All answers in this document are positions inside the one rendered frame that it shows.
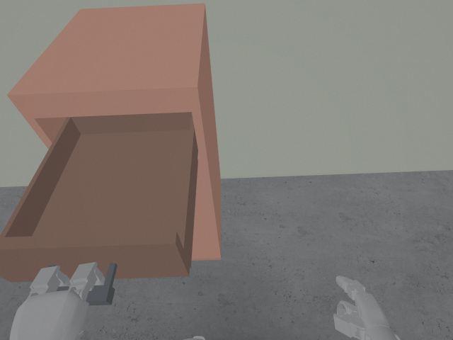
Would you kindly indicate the robot left hand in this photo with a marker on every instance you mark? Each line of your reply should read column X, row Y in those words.
column 48, row 314

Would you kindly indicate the robot right hand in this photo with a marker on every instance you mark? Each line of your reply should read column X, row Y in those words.
column 352, row 320

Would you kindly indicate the cabinet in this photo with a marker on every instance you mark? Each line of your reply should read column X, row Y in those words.
column 133, row 60

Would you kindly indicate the handle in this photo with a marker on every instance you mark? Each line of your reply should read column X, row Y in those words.
column 101, row 294

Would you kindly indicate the right robot forearm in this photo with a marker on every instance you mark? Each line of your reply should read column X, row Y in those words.
column 380, row 333

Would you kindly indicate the drawer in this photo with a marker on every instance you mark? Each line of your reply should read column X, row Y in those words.
column 111, row 189

